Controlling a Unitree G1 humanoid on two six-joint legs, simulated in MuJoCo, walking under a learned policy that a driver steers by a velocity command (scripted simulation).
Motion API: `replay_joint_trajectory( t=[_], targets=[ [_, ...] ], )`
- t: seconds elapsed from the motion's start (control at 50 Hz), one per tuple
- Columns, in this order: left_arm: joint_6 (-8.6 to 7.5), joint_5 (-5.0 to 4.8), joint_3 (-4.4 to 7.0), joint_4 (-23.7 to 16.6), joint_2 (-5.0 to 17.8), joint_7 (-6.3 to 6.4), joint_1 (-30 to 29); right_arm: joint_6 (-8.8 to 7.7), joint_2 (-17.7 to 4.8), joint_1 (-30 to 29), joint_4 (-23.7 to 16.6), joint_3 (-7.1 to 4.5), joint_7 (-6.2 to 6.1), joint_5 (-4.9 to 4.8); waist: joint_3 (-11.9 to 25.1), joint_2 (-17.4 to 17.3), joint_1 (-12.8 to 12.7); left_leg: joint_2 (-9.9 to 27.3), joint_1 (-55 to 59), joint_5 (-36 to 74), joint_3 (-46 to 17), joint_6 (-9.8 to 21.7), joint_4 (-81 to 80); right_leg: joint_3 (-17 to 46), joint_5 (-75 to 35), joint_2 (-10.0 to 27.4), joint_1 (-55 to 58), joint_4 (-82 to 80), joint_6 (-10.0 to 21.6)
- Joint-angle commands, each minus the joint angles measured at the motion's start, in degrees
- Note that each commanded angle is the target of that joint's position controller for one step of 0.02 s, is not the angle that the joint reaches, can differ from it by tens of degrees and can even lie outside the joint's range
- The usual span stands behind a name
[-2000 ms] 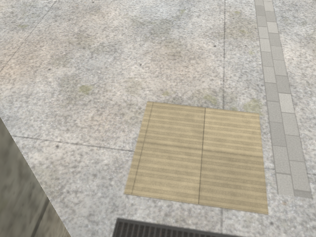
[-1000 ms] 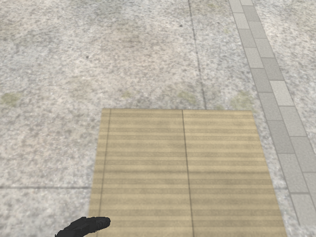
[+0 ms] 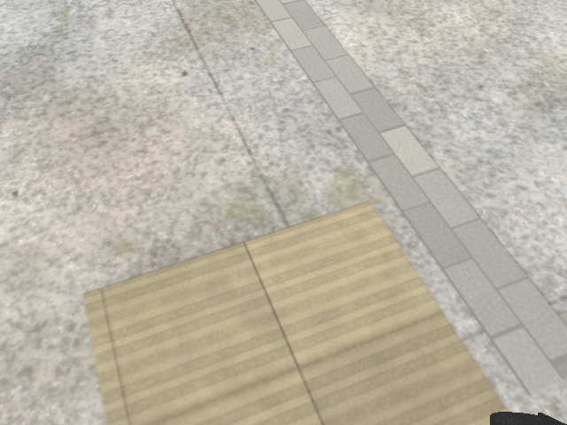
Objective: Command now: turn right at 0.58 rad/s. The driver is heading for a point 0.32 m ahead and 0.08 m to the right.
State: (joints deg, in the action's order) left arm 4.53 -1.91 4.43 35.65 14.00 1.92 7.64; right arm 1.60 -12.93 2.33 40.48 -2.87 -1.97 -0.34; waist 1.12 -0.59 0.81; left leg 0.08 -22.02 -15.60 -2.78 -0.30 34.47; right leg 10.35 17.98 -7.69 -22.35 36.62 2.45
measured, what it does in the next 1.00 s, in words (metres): walks ahead, turning right: right foot, then left foot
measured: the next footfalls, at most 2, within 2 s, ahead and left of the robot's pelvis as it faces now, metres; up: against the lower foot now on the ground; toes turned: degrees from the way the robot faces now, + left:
right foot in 0.32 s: +0.05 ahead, -0.11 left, +0.00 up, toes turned -11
left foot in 0.72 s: +0.39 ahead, -0.03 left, +0.00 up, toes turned -21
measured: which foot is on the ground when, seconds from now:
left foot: down 0.00-0.32, up 0.34-0.70, down 0.72-1.00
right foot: down 0.00-0.02, up 0.04-0.30, down 0.32-0.74, up 0.76-0.98, down 1.00-1.00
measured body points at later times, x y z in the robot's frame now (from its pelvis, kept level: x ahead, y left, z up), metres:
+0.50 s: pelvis +0.10 -0.05 +0.01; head +0.12 -0.08 +0.46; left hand +0.26 +0.18 -0.09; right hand +0.17 -0.36 -0.09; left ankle +0.13 +0.10 -0.64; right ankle +0.01 -0.10 -0.72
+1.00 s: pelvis +0.25 -0.10 +0.00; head +0.27 -0.11 +0.45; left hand +0.45 +0.10 -0.11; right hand +0.29 -0.37 -0.12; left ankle +0.35 -0.02 -0.72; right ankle +0.23 -0.24 -0.73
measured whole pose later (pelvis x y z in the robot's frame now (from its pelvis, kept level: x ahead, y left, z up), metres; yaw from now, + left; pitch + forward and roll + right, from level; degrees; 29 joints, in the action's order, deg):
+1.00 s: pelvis +0.25 -0.10 +0.00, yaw -21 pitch +1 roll +2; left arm 1.0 0.8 2.6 42.5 13.1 1.4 12.3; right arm -0.9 -11.3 9.9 44.0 -2.0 0.0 0.4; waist -1.8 1.1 0.2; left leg -2.5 -20.8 -9.2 1.7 1.8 28.8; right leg 5.3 16.0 2.0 -20.7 34.7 -1.6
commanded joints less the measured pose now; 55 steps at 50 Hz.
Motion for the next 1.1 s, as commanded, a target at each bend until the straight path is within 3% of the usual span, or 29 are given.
replay_joint_trajectory(
  t=[0.02,0.04,0.06,0.1,0.14,0.18,0.24,0.3,0.32,0.34,0.36,0.38,0.42,0.46,0.58,0.66,0.7,0.72,0.74,0.76,0.78,0.8,0.82,0.86,0.9,0.98,1.02,1.04,1.1],
  targets=[
    [-0.99,0.18,2.08,-6.47,5.68,0.14,-1.38,-0.69,-9.55,6.00,-1.14,-2.78,0.42,1.33,8.53,-4.73,1.63,8.95,19.25,21.74,-5.03,6.80,-4.97,6.04,-5.32,3.18,-8.31,0.53,0.75],
    [-1.47,-0.23,1.81,-7.54,6.04,-0.57,-1.31,-0.53,-10.14,6.91,-0.79,-3.10,0.33,1.49,10.09,-17.04,1.74,16.23,20.43,27.37,-15.25,13.53,-9.69,0.09,5.99,0.21,-11.55,8.66,-2.11],
    [-1.71,-0.57,3.20,-6.79,9.84,-1.17,-1.97,-0.78,-8.25,6.40,-1.60,-2.69,-0.18,1.28,9.44,-18.07,2.60,20.88,21.87,32.95,-19.44,17.02,-10.99,-0.33,16.06,0.70,-15.35,19.26,-3.81],
    [-1.58,-0.65,4.34,-5.81,10.83,-2.10,-0.44,-0.60,-9.71,4.71,-2.36,-3.31,-0.63,0.21,8.76,-11.11,0.57,19.84,21.72,35.93,-14.37,15.02,-10.31,-0.42,15.87,3.84,-18.34,31.46,-5.38],
    [-0.90,-0.61,3.09,-5.49,7.12,-2.79,-1.10,-0.02,-9.25,2.47,-2.24,-3.26,-0.87,-0.81,4.61,-6.99,-0.30,16.15,17.62,30.23,-7.62,10.95,-11.68,-2.65,10.83,5.55,-16.81,23.59,-5.50],
    [-0.77,-0.45,1.75,-6.37,3.57,-3.80,-2.51,0.76,-11.05,2.96,-1.58,-3.88,-0.93,-0.74,4.34,-6.55,-0.20,15.52,14.83,29.87,-3.32,10.07,-11.51,-7.25,8.95,5.79,-11.41,16.17,-4.52],
    [-1.25,-0.54,1.40,-6.48,4.05,-4.33,-4.22,0.66,-12.69,6.83,-0.13,-4.31,-0.33,-1.43,6.04,-8.35,2.31,14.77,12.51,5.16,-0.20,8.53,-14.48,-11.84,6.25,5.01,-4.19,6.30,-1.91],
    [-1.47,0.64,1.73,-3.96,4.03,-3.94,1.48,0.31,-11.39,8.86,0.74,-3.76,0.28,-1.46,3.86,-7.42,0.19,14.49,5.93,-9.48,1.92,6.48,-12.05,-17.01,3.96,2.23,6.17,-3.19,1.80],
    [-2.01,0.60,2.66,-2.23,5.84,-3.56,6.94,-0.27,-9.66,7.60,0.07,-3.12,0.97,-1.44,2.66,-4.91,-2.57,12.93,0.81,-10.21,4.43,5.27,-4.93,-14.71,3.56,3.27,13.22,-5.91,3.95],
    [-3.00,0.68,4.85,-0.68,12.84,-3.00,14.09,-1.17,-5.39,3.42,-3.37,-1.75,1.25,-0.20,3.49,10.20,-5.01,5.01,-14.31,-10.43,13.40,-0.12,18.76,7.32,2.19,14.60,23.98,-12.32,10.27],
    [-5.25,1.10,5.86,-0.75,18.09,-3.92,20.18,-3.10,-5.78,-4.55,-8.63,-1.47,0.79,-0.96,4.32,16.88,-8.46,-2.92,-31.86,-19.52,3.47,0.07,33.92,35.93,6.23,25.42,29.71,-22.74,20.31],
    [-7.31,1.70,4.78,-0.19,14.95,-4.01,18.76,-4.83,-7.78,-2.56,-8.14,-1.97,1.06,-2.52,2.18,11.66,-7.26,0.00,-37.36,-16.48,-2.35,1.80,38.91,36.34,6.75,27.93,31.88,-24.11,21.55],
    [-8.59,0.83,2.67,-0.46,8.77,-3.06,12.49,-6.67,-9.82,1.64,-5.38,-2.70,0.91,-0.80,0.51,5.40,-3.53,3.21,-34.25,-6.02,-3.39,3.40,35.69,23.53,-1.32,22.70,26.52,-21.20,16.31],
    [-7.76,0.45,1.21,-1.34,6.02,-2.70,8.22,-6.69,-10.13,2.87,-4.35,-2.93,1.00,0.48,1.31,4.80,-0.85,4.82,-28.03,-0.21,-2.31,2.35,31.06,14.54,-17.56,19.53,21.45,-20.31,13.57],
    [-5.74,-0.05,0.53,3.84,5.10,-0.22,12.96,-7.07,-2.05,-4.09,-5.68,0.16,3.48,0.85,0.61,4.83,-3.30,0.14,-14.70,14.23,5.44,0.42,9.00,-1.19,-46.36,11.37,14.43,-16.61,5.71],
    [-6.11,0.22,0.22,6.23,5.60,-0.97,15.05,-7.24,-4.99,-5.47,-6.29,-0.75,4.47,0.01,1.69,7.92,-4.16,-3.02,-5.79,14.97,5.85,2.49,0.20,1.67,-46.28,12.63,13.94,-12.79,5.38],
    [-7.05,0.15,0.31,6.00,6.22,-0.64,12.59,-8.27,-7.22,1.22,-4.17,-1.70,3.79,1.33,3.89,8.49,-0.32,-3.95,0.94,19.04,6.00,4.65,-8.19,2.97,-52.30,12.15,17.88,-5.90,4.15],
    [-7.58,0.74,0.30,5.56,6.23,-0.84,10.71,-9.01,-9.09,6.90,-2.86,-2.18,3.37,2.28,7.58,8.03,2.84,-0.67,11.98,30.70,2.74,7.52,-8.85,2.78,-50.99,10.45,14.54,0.78,2.42],
    [-8.38,2.32,-0.50,3.66,3.98,-1.17,10.09,-9.13,-13.61,15.45,-1.77,-2.84,2.79,3.70,16.95,-0.63,5.21,10.79,30.28,55.12,-8.52,13.88,-4.46,1.48,-31.26,5.41,4.13,16.70,-0.50],
    [-8.59,1.49,-1.16,6.06,1.60,-1.63,20.00,-8.52,-11.57,18.85,0.58,-2.14,3.26,3.85,27.39,-15.01,2.11,26.00,43.56,63.61,-27.65,26.47,-5.17,2.94,20.19,-0.83,-7.35,35.00,-4.85],
    [-7.89,0.31,0.16,7.37,8.02,-2.20,20.28,-7.52,-8.89,17.08,0.11,-2.10,3.26,1.07,25.77,-9.04,2.87,23.36,38.79,42.33,-29.31,25.18,-9.20,5.22,21.04,1.47,-9.04,38.64,-4.44],
    [-6.72,-0.67,0.36,6.10,7.86,-2.08,15.15,-6.84,-6.84,11.26,-0.43,-1.53,3.02,-0.27,15.17,-7.19,2.07,20.43,31.37,25.62,-24.19,21.74,-11.95,1.94,16.99,4.74,-14.37,39.66,-4.76],
    [-5.53,0.01,-0.08,4.96,6.42,-1.54,10.87,-6.15,-4.49,6.93,-0.95,-0.61,2.82,-0.22,8.59,-3.03,1.04,17.33,21.40,16.09,-20.00,18.65,-15.30,-1.09,13.19,7.28,-13.86,36.10,-4.57],
    [-3.41,1.15,-0.29,4.13,3.81,-0.81,9.10,-4.80,-3.45,0.72,-2.00,0.01,2.68,0.89,1.71,-2.88,-2.70,11.79,4.80,12.57,-12.50,14.08,-18.68,-3.36,11.19,9.59,-5.16,21.99,-4.49],
    [-3.28,1.92,-1.27,5.26,-0.15,-0.28,11.88,-3.95,-4.14,0.14,-1.97,-0.39,2.42,1.45,2.55,-6.64,-3.79,8.66,-0.57,16.68,-5.95,13.24,-18.79,-6.71,11.07,8.38,4.07,9.56,-5.20],
    [-3.50,3.20,-0.88,7.21,1.91,-0.38,13.36,-3.09,-4.35,3.04,-1.14,-0.39,1.58,0.37,5.35,-5.01,-4.09,7.03,-3.30,-5.02,-4.24,8.89,-15.85,-9.30,-7.86,7.16,16.52,-5.13,-3.97],
    [-3.38,3.87,-0.59,3.51,5.89,0.36,9.05,-3.10,-3.18,4.95,-0.47,0.31,1.78,1.30,-0.16,-0.18,-2.10,3.50,-6.63,-15.72,-2.17,2.86,-11.07,-0.75,-2.28,14.05,12.79,-11.66,-0.70],
    [-3.51,3.29,-0.11,4.23,7.27,0.56,6.12,-2.97,-2.14,6.79,-1.43,0.45,1.54,0.78,-1.49,10.35,1.53,0.43,2.24,-8.75,2.56,1.33,-8.41,1.21,12.67,14.49,1.03,-15.60,1.39],
    [-5.29,3.03,-1.38,4.10,2.80,0.06,3.02,-3.13,-3.77,8.24,0.05,-0.10,0.58,0.86,-4.40,9.02,1.14,0.80,6.43,0.03,2.93,0.79,-4.76,-0.93,11.25,11.47,-1.20,-16.36,-0.36]
  ],
)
